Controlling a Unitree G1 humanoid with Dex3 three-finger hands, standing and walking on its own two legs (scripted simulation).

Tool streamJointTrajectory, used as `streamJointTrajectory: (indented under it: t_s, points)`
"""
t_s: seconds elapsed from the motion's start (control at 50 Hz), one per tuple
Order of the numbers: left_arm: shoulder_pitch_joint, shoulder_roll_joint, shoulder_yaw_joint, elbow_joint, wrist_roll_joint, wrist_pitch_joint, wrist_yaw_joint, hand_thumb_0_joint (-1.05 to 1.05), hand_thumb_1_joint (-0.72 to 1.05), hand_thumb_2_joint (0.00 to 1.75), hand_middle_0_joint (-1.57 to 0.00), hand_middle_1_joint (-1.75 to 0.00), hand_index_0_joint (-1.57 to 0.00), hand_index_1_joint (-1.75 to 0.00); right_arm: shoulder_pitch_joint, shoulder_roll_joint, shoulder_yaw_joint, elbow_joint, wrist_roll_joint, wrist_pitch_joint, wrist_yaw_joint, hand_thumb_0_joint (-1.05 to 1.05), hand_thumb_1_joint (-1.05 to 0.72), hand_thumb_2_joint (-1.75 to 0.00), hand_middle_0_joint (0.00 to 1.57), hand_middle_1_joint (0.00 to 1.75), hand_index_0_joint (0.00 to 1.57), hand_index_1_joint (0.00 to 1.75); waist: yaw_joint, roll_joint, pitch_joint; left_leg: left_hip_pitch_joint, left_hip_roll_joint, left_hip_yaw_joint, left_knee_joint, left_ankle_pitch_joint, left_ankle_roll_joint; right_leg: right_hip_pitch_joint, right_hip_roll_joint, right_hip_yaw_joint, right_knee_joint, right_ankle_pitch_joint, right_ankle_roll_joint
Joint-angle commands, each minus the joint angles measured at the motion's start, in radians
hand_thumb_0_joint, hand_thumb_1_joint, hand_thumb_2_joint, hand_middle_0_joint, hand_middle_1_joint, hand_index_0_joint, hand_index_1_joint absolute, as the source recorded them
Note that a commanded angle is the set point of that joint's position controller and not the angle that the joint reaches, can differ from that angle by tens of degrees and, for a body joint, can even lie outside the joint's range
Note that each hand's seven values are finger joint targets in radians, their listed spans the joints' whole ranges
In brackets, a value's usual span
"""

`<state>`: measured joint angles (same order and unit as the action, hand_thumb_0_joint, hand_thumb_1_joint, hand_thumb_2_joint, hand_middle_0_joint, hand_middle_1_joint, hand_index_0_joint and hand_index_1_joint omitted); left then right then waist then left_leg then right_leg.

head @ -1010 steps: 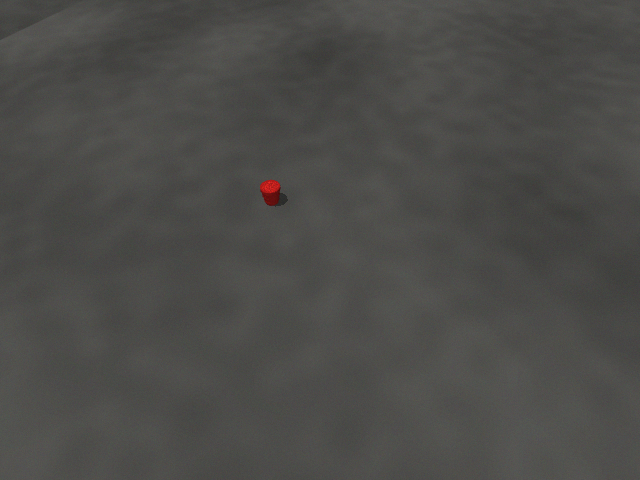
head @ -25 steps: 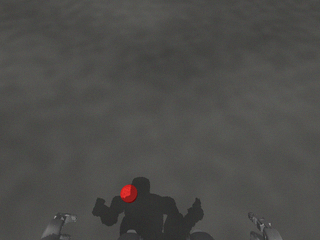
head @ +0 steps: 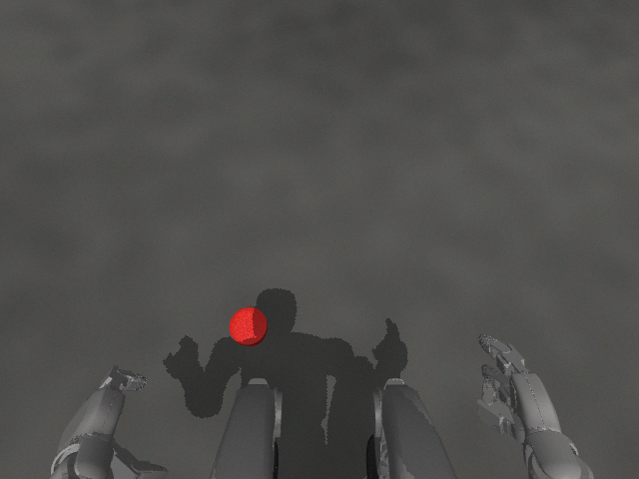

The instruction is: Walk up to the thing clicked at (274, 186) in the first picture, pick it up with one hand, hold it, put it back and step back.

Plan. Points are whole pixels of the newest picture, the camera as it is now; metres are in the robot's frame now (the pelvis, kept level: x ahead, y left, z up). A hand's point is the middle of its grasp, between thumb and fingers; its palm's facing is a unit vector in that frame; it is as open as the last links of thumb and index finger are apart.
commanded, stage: rise first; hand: left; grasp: from above
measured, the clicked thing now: (250, 329) +0.41 +0.18 -0.56
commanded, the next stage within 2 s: approach in 1.84 s
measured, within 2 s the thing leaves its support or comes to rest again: neither
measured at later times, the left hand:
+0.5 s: hand (186, 364) +0.29 +0.26 -0.33, palm faces -0.46 -0.27 -0.84, open 13.9 cm
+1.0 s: hand (204, 347) +0.34 +0.25 -0.41, palm faces -0.44 -0.05 -0.90, open 14.2 cm
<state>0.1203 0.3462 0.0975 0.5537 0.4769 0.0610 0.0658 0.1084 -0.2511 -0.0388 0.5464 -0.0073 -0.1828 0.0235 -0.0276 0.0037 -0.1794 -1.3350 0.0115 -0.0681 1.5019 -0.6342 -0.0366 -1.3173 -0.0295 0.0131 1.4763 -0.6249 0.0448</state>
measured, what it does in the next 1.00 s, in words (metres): lowers itself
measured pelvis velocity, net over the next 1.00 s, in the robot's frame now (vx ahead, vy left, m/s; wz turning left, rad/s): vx -0.07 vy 0.01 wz -0.06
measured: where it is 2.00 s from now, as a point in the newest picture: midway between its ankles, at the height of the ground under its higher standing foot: outside the picture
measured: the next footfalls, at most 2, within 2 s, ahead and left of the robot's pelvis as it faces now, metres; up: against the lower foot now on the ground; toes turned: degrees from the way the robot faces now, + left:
none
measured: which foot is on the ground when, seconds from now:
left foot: down 0.00-1.00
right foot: down 0.00-1.00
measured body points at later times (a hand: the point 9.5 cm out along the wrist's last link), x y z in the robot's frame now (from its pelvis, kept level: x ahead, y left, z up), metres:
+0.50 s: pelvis -0.06 +0.00 -0.18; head +0.13 +0.00 +0.23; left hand +0.31 +0.27 -0.28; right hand +0.06 -0.28 -0.32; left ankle +0.03 +0.13 -0.57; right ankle +0.03 -0.15 -0.57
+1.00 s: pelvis -0.07 +0.01 -0.24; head +0.14 +0.04 +0.16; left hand +0.36 +0.25 -0.35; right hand +0.02 -0.27 -0.36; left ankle +0.03 +0.13 -0.57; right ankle +0.03 -0.14 -0.57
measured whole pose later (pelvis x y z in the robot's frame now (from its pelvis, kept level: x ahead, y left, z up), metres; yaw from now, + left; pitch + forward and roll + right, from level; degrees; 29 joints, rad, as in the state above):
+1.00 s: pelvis -0.07 +0.01 -0.24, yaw -4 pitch +33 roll -6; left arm -0.70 0.51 0.02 1.27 1.19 -0.15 0.45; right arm 0.10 -0.25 -0.03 0.77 -0.10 -0.07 0.10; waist -0.14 0.01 -0.13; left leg -2.20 -0.03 -0.13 2.28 -0.66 -0.04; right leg -2.14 0.01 0.03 2.22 -0.65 0.06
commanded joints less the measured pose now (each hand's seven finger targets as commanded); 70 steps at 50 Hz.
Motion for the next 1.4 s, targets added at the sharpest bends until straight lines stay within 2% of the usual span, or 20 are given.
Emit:
streamJointTrajectory:
  t_s: [0.0,0.04,0.12,0.14,0.18,0.22,0.28,0.4,0.5,0.64,0.76,0.86,0.92,0.98,1.08,1.16,1.2,1.24,1.3,1.38]
  points:
    - [-0.147,0.181,0.033,-0.110,0.107,-0.117,0.061,0.00,-0.50,0.96,-0.07,-1.05,-0.07,-1.05,0.020,-0.172,-0.088,-0.076,0.005,-0.042,-0.006,0.00,-0.87,-0.89,0.20,0.30,0.20,0.30,-0.022,0.083,-0.392,0.141,-0.011,0.034,-0.047,0.254,0.032,0.004,0.026,-0.043,0.002,0.244,-0.061]
    - [-0.180,0.240,0.073,-0.058,0.155,-0.133,0.092,0.00,-0.51,0.96,-0.08,-1.05,-0.08,-1.05,0.018,-0.181,-0.088,-0.054,0.007,-0.036,-0.004,0.00,-0.89,-0.90,0.20,0.30,0.20,0.30,-0.002,0.087,-0.431,0.087,-0.015,0.046,0.017,0.278,0.035,-0.033,0.028,-0.037,0.054,0.264,-0.062]
    - [-0.268,0.236,0.050,-0.009,0.230,-0.138,0.137,0.00,-0.53,0.99,-0.07,-1.06,-0.07,-1.06,0.035,-0.188,-0.098,-0.020,0.006,-0.021,0.005,0.00,-0.88,-0.90,0.20,0.30,0.20,0.30,0.000,0.087,-0.529,0.029,-0.020,0.056,0.123,0.339,0.037,-0.093,0.028,-0.045,0.142,0.310,-0.063]
    - [-0.323,0.264,0.062,-0.002,0.249,-0.138,0.150,0.00,-0.54,1.00,-0.08,-1.05,-0.08,-1.05,0.043,-0.195,-0.101,-0.007,0.003,-0.016,0.006,0.00,-0.90,-0.90,0.20,0.30,0.20,0.30,0.000,0.080,-0.547,0.000,-0.022,0.059,0.146,0.325,0.037,-0.103,0.027,-0.044,0.155,0.303,-0.063]
    - [-0.419,0.251,0.033,0.024,0.284,-0.137,0.163,0.00,-0.54,1.00,-0.09,-1.04,-0.09,-1.05,0.052,-0.194,-0.104,0.013,-0.004,-0.008,0.009,0.00,-0.90,-0.90,0.20,0.30,0.20,0.30,-0.012,0.057,-0.577,-0.059,-0.023,0.068,0.198,0.286,0.042,-0.122,0.027,-0.043,0.177,0.286,-0.059]
    - [-0.496,0.308,0.058,0.049,0.305,-0.137,0.178,0.00,-0.51,1.01,-0.09,-1.02,-0.08,-1.03,0.058,-0.200,-0.106,0.024,-0.007,0.000,0.009,0.00,-0.87,-0.90,0.20,0.30,0.20,0.30,-0.007,0.050,-0.611,-0.107,-0.024,0.073,0.237,0.233,0.044,-0.132,0.027,-0.040,0.203,0.246,-0.059]
    - [-0.576,0.334,0.057,0.103,0.349,-0.140,0.191,0.00,-0.53,1.03,-0.07,-1.03,-0.06,-1.04,0.066,-0.200,-0.109,0.042,-0.012,0.016,0.009,0.00,-0.87,-0.90,0.20,0.30,0.20,0.30,0.000,0.008,-0.653,-0.182,-0.029,0.084,0.289,0.179,0.053,-0.133,0.032,-0.037,0.227,0.194,-0.056]
    - [-0.740,0.396,0.049,0.261,0.421,-0.173,0.199,0.00,-0.55,1.04,-0.07,-1.05,-0.07,-1.05,0.073,-0.200,-0.101,0.065,-0.025,0.046,0.010,0.00,-0.89,-0.90,0.20,0.30,0.20,0.30,-0.023,-0.009,-0.556,-0.348,-0.039,0.090,0.347,-0.007,0.065,-0.247,0.043,-0.040,0.255,-0.034,-0.059]
    - [-0.830,0.376,-0.004,0.343,0.481,-0.212,0.212,0.00,-0.57,1.05,-0.06,-1.04,-0.06,-1.04,0.087,-0.208,-0.096,0.083,-0.029,0.065,0.019,0.00,-0.90,-0.90,0.20,0.30,0.20,0.30,-0.050,0.032,-0.496,-0.381,-0.045,0.070,0.359,-0.086,0.062,-0.373,0.050,-0.074,0.316,-0.105,-0.069]
    - [-0.949,0.384,-0.016,0.419,0.600,-0.256,0.296,0.00,-0.58,1.06,-0.06,-0.99,-0.05,-1.00,0.135,-0.224,-0.080,0.135,-0.042,0.085,0.038,0.00,-0.90,-0.90,0.20,0.30,0.20,0.30,-0.070,0.141,-0.529,-0.324,-0.044,0.048,0.411,0.014,0.047,-0.499,0.042,-0.115,0.431,0.025,-0.079]
    - [-1.032,0.392,-0.018,0.485,0.676,-0.249,0.380,0.00,-0.58,1.05,-0.06,-0.98,-0.05,-0.99,0.140,-0.228,-0.076,0.164,-0.069,0.094,0.048,0.00,-0.90,-0.90,0.20,0.30,0.20,0.30,-0.089,0.205,-0.553,-0.306,-0.041,0.049,0.446,0.036,0.044,-0.569,0.037,-0.125,0.485,0.052,-0.077]
    - [-1.071,0.366,-0.043,0.556,0.700,-0.219,0.415,0.00,-0.58,1.05,-0.06,-0.98,-0.05,-0.99,0.139,-0.220,-0.072,0.176,-0.084,0.095,0.055,0.00,-0.90,-0.90,0.20,0.30,0.20,0.30,-0.111,0.206,-0.550,-0.325,-0.043,0.049,0.467,0.017,0.051,-0.590,0.038,-0.132,0.501,0.044,-0.073]
    - [-1.086,0.383,-0.038,0.587,0.706,-0.205,0.423,0.00,-0.57,1.04,-0.06,-0.98,-0.06,-0.99,0.138,-0.220,-0.072,0.180,-0.090,0.098,0.056,0.00,-0.90,-0.90,0.20,0.30,0.20,0.30,-0.113,0.188,-0.551,-0.345,-0.045,0.051,0.483,0.004,0.054,-0.592,0.039,-0.131,0.506,0.033,-0.074]
    - [-1.119,0.366,-0.053,0.607,0.710,-0.201,0.421,0.00,-0.56,1.03,-0.07,-0.98,-0.06,-0.99,0.141,-0.212,-0.066,0.186,-0.098,0.097,0.059,0.00,-0.90,-0.90,0.20,0.30,0.20,0.30,-0.137,0.165,-0.535,-0.376,-0.044,0.048,0.507,0.006,0.059,-0.594,0.038,-0.131,0.514,0.040,-0.072]
    - [-1.127,0.400,-0.042,0.645,0.730,-0.212,0.418,0.00,-0.55,1.02,-0.08,-0.99,-0.07,-1.00,0.154,-0.216,-0.061,0.194,-0.104,0.098,0.065,0.00,-0.91,-0.90,0.20,0.30,0.20,0.30,-0.138,0.134,-0.545,-0.421,-0.048,0.059,0.547,0.042,0.068,-0.562,0.043,-0.126,0.526,0.072,-0.072]
    - [-1.114,0.395,-0.035,0.651,0.742,-0.227,0.423,0.00,-0.55,1.01,-0.07,-1.00,-0.07,-1.00,0.156,-0.216,-0.060,0.193,-0.106,0.102,0.072,0.00,-0.90,-0.90,0.20,0.30,0.20,0.30,-0.131,0.171,-0.543,-0.406,-0.044,0.047,0.540,0.047,0.060,-0.600,0.045,-0.137,0.557,0.073,-0.076]
    - [-1.134,0.392,-0.034,0.643,0.753,-0.235,0.427,0.00,-0.55,1.01,-0.06,-1.01,-0.07,-1.01,0.163,-0.217,-0.058,0.196,-0.110,0.105,0.076,0.00,-0.90,-0.90,0.20,0.30,0.20,0.30,-0.141,0.192,-0.547,-0.406,-0.044,0.048,0.547,0.066,0.059,-0.600,0.043,-0.137,0.565,0.092,-0.072]
    - [-1.123,0.415,-0.016,0.635,0.750,-0.239,0.431,0.00,-0.55,1.01,-0.06,-1.02,-0.07,-1.01,0.161,-0.217,-0.063,0.194,-0.110,0.108,0.077,0.00,-0.90,-0.90,0.20,0.30,0.20,0.30,-0.128,0.185,-0.565,-0.408,-0.047,0.057,0.554,0.059,0.061,-0.590,0.045,-0.133,0.562,0.086,-0.077]
    - [-1.131,0.402,-0.014,0.640,0.752,-0.239,0.443,0.00,-0.55,1.01,-0.07,-1.02,-0.07,-1.01,0.177,-0.219,-0.062,0.197,-0.118,0.107,0.084,0.00,-0.90,-0.90,0.20,0.30,0.20,0.30,-0.150,0.166,-0.554,-0.433,-0.046,0.063,0.573,0.075,0.066,-0.570,0.043,-0.131,0.563,0.110,-0.072]
    - [-1.113,0.405,-0.013,0.631,0.750,-0.239,0.450,0.00,-0.54,1.00,-0.07,-1.01,-0.08,-1.01,0.176,-0.214,-0.065,0.199,-0.117,0.107,0.086,0.00,-0.91,-0.90,0.20,0.30,0.20,0.30,-0.139,0.182,-0.570,-0.414,-0.043,0.064,0.579,0.088,0.064,-0.577,0.043,-0.129,0.568,0.121,-0.073]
